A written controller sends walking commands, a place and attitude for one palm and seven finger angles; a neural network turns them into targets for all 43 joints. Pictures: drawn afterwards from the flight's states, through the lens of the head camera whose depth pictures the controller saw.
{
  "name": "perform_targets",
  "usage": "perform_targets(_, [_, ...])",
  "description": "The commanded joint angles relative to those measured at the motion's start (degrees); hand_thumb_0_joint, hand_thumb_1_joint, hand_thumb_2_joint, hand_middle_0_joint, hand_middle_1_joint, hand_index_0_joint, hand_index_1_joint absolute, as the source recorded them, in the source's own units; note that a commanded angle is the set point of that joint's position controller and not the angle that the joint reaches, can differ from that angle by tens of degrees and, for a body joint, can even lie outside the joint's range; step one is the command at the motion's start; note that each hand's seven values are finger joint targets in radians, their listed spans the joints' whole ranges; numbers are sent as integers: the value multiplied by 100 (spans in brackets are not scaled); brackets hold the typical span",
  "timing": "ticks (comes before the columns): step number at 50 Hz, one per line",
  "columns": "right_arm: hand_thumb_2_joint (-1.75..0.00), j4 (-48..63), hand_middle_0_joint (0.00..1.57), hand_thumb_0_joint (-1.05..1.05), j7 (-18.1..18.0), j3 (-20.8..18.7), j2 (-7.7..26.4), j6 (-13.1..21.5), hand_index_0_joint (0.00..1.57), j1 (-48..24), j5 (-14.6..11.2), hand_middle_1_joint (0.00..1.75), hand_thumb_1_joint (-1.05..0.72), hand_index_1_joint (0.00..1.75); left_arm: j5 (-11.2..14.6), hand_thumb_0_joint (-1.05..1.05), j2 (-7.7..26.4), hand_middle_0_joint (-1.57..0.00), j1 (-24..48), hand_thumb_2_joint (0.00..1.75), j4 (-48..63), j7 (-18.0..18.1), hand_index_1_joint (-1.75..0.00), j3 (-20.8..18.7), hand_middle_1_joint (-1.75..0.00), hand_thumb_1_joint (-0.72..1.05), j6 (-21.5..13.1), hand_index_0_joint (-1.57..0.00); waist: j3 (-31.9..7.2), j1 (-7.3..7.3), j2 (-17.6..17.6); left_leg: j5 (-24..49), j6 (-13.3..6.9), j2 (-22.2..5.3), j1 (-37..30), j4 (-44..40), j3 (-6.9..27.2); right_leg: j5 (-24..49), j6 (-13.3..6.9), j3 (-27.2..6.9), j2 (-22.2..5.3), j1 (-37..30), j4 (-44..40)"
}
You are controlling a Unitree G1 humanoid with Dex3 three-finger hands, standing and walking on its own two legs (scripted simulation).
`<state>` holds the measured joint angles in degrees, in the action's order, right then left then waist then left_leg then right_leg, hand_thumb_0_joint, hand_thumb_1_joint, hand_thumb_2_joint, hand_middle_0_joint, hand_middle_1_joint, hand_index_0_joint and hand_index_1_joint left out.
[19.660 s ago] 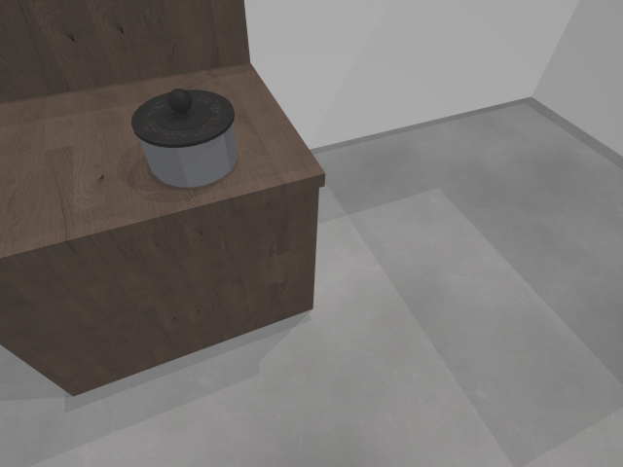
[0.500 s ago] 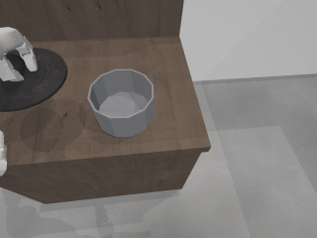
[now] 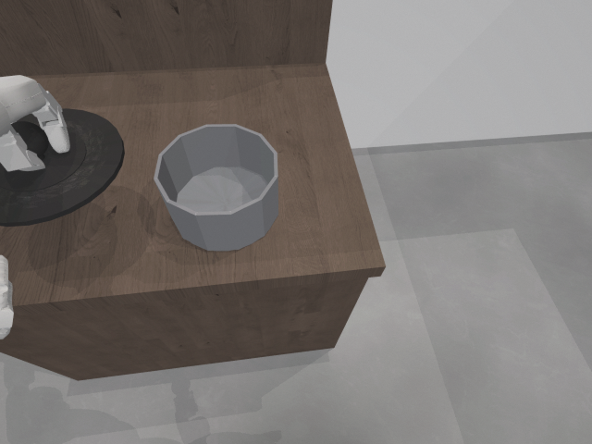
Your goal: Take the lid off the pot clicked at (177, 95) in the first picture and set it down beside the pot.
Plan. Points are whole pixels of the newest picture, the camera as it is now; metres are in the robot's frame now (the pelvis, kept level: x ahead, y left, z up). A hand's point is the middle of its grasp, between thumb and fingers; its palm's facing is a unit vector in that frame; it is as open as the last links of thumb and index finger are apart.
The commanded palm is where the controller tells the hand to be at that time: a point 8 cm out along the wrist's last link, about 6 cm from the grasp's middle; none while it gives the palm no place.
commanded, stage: lower the lid onto the table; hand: left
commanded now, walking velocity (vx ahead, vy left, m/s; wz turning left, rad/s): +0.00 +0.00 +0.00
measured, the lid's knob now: (26, 140) +0.49 +0.33 +0.12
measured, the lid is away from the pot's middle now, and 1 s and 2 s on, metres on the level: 0.23 0.23 0.23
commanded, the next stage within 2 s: none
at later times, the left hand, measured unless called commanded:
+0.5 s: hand (38, 159) +0.48 +0.33 +0.10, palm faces -0.46 -0.11 -0.88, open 6.2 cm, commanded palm +0.51 +0.33 +0.16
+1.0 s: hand (51, 168) +0.49 +0.33 +0.06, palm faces -0.48 -0.12 -0.87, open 6.2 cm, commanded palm +0.52 +0.33 +0.13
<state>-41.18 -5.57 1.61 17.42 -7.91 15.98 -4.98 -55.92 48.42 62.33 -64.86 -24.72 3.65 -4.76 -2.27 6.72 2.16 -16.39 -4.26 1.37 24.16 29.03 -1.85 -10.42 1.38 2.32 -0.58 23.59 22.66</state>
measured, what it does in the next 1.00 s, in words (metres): stands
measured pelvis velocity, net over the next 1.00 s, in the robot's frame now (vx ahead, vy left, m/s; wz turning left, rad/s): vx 0.01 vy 0.02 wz -0.02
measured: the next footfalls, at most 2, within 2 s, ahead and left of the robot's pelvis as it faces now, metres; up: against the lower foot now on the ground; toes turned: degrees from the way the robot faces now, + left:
none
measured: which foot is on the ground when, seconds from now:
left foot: down 0.00-1.00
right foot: down 0.00-1.00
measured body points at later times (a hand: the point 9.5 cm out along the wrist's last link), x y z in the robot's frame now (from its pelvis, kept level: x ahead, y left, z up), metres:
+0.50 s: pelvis +0.00 +0.01 +0.00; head +0.10 +0.02 +0.44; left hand +0.50 +0.33 +0.15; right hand +0.00 -0.28 -0.12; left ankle -0.03 +0.07 -0.74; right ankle +0.00 -0.14 -0.74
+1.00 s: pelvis +0.01 +0.02 -0.01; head +0.13 +0.03 +0.43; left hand +0.51 +0.33 +0.11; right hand -0.01 -0.27 -0.12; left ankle -0.03 +0.07 -0.74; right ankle +0.00 -0.14 -0.74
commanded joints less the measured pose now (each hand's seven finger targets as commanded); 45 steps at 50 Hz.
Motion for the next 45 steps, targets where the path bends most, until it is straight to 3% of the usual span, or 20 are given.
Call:
perform_targets(1, [-90, 284, 20, 0, -99, -361, 1014, 117, 20, 528, 15, 30, -90, 30, 43, 0, 1864, -86, 3290, 88, 1553, 325, -111, -468, -105, 75, -39, -97, -2701, 43, 774, 3186, -13, -215, -1951, -5, 396, 1519, -320, 55, 181, -563, 72])
perform_targets(3, [-90, 286, 20, 0, -106, -370, 1009, 116, 20, 581, 41, 30, -90, 30, 50, 0, 1984, -86, 3154, 88, 1560, 358, -111, -610, -105, 75, -100, -97, -2874, 38, 811, 3458, 1, -205, -2049, 67, 405, 1627, -312, 36, 201, -583, 113])
perform_targets(5, [-90, 240, 20, 0, -132, -327, 1030, 104, 20, 616, 13, 30, -90, 30, 77, 0, 2057, -86, 2864, 88, 1156, 365, -111, -655, -105, 75, -104, -97, -2564, 39, 469, 3036, -45, -182, -1630, 28, 342, 1561, -303, 48, 195, -638, 110])
perform_targets(9, [-90, 185, 20, 0, -128, -310, 1052, 93, 20, 659, -15, 30, -90, 30, -1, 0, 1865, -86, 2886, 88, 953, 413, -111, -423, -105, 75, -72, -97, -2250, 82, 595, 2776, -5, -199, -1446, 5, 327, 1314, -333, 77, 207, -364, 132])
perform_targets(13, [-90, 190, 20, 0, -150, -323, 1056, 119, 20, 752, 15, 30, -90, 30, -79, 0, 2104, -86, 2983, 88, 1150, 479, -111, -593, -105, 75, -154, -97, -2586, 62, 812, 3082, 10, -205, -1597, 100, 350, 1472, -349, 47, 223, -417, 209])
perform_targets(15, [-90, 217, 20, 0, -164, -356, 1040, 130, 20, 807, 44, 30, -90, 30, -90, 0, 2373, -86, 3186, 88, 1507, 524, -111, -848, -105, 75, -206, -97, -2989, 22, 1023, 3586, 68, -232, -1939, 149, 443, 1587, -348, 60, 223, -469, 227])
perform_targets(16, [-90, 236, 20, 0, -170, -375, 1025, 140, 20, 820, 59, 30, -90, 30, -89, 0, 2325, -86, 3151, 88, 1553, 540, -111, -859, -105, 75, -217, -97, -3130, 31, 1123, 3803, 90, -237, -2084, 186, 442, 1652, -337, 61, 229, -440, 238])
perform_targets(17, [-90, 217, 20, 0, -169, -377, 1015, 155, 20, 857, 65, 30, -90, 30, -50, 0, 2217, -86, 3038, 88, 1451, 531, -111, -795, -105, 75, -248, -97, -3057, 51, 1074, 4047, 117, -250, -2121, 212, 455, 1688, -337, 80, 242, -334, 226])
perform_targets(19, [-90, 138, 20, 0, -167, -342, 1047, 133, 20, 900, 33, 30, -90, 30, -5, 0, 2028, -86, 2665, 88, 780, 500, -111, -654, -105, 75, -183, -97, -2485, 122, 590, 3379, 41, -249, -1633, 212, 372, 1444, -292, 98, 249, -174, 217])
perform_targets(21, [-90, 139, 20, 0, -164, -324, 1075, 118, 20, 898, 5, 30, -90, 30, -5, 0, 2009, -86, 2723, 88, 749, 502, -111, -557, -105, 75, -137, -97, -2344, 131, 496, 2834, -4, -210, -1334, 139, 306, 1332, -314, 86, 236, -214, 215])
perform_targets(22, [-90, 116, 20, 0, -164, -335, 1091, 115, 20, 890, 4, 30, -90, 30, -36, 0, 1860, -86, 2781, 88, 769, 502, -111, -414, -105, 75, -152, -97, -2354, 134, 686, 2983, 23, -217, -1382, 154, 290, 1362, -346, 83, 229, -120, 245])
perform_targets(25, [-90, 95, 20, 0, -162, -360, 1077, 111, 20, 979, 23, 30, -90, 30, -149, 0, 1974, -86, 2991, 88, 1016, 532, -111, -501, -105, 75, -193, -97, -2612, 146, 977, 3411, 108, -263, -1730, 278, 402, 1314, -347, 94, 269, 93, 306])
perform_targets(28, [-90, 102, 20, 0, -191, -385, 1061, 102, 20, 1068, 59, 30, -90, 30, -77, 0, 2090, -86, 3038, 88, 1228, 535, -111, -650, -105, 75, -279, -97, -3019, 158, 957, 3901, 133, -284, -1960, 388, 444, 1545, -320, 86, 280, -2, 372])
perform_targets(30, [-90, 72, 20, 0, -202, -391, 1053, 118, 20, 1116, 67, 30, -90, 30, -47, 0, 2055, -86, 2997, 88, 1130, 535, -111, -651, -105, 75, -289, -97, -2979, 191, 922, 3843, 122, -291, -1916, 411, 425, 1513, -301, 99, 280, 63, 376])
perform_targets(33, [-90, 37, 20, 0, -209, -378, 1073, 112, 20, 1147, 79, 30, -90, 30, -47, 0, 2261, -86, 2943, 88, 1142, 590, -111, -809, -105, 75, -335, -97, -2979, 162, 942, 4010, 116, -291, -1871, 455, 401, 1664, -303, 78, 288, 36, 404])
perform_targets(37, [-90, 30, 20, 0, -189, -355, 1050, 112, 20, 1172, 53, 30, -90, 30, -137, 0, 1936, -86, 2701, 88, 744, 632, -111, -561, -105, 75, -306, -97, -2571, 178, 959, 3982, 168, -294, -1644, 484, 390, 1500, -336, 133, 307, 321, 445])
perform_targets(38, [-90, 4, 20, 0, -176, -355, 1076, 97, 20, 1188, 70, 30, -90, 30, -169, 0, 2067, -86, 2844, 88, 897, 641, -111, -632, -105, 75, -304, -97, -2642, 158, 1111, 4080, 197, -315, -1738, 503, 418, 1518, -334, 133, 311, 337, 459])
perform_targets(40, [-90, 64, 20, 0, -180, -354, 1061, 92, 20, 1217, 85, 30, -90, 30, -210, 0, 2249, -86, 2679, 88, 809, 678, -111, -787, -105, 75, -303, -97, -2816, 138, 1012, 4006, 167, -274, -1666, 573, 383, 1571, -325, 107, 312, 218, 501])
perform_targets(43, [-90, 85, 20, 0, -190, -372, 1064, 57, 20, 1234, 95, 30, -90, 30, -150, 0, 2227, -86, 2766, 88, 962, 654, -111, -788, -105, 75, -321, -97, -3025, 165, 978, 4212, 165, -279, -1739, 601, 405, 1733, -305, 95, 309, 160, 533])
perform_targets(45, [-90, 50, 20, 0, -182, -403, 1060, 46, 20, 1271, 110, 30, -90, 30, -140, 0, 2176, -86, 2875, 88, 1139, 645, -111, -782, -105, 75, -340, -97, -3100, 167, 1170, 4410, 208, -317, -1933, 630, 448, 1677, -313, 125, 320, 298, 529])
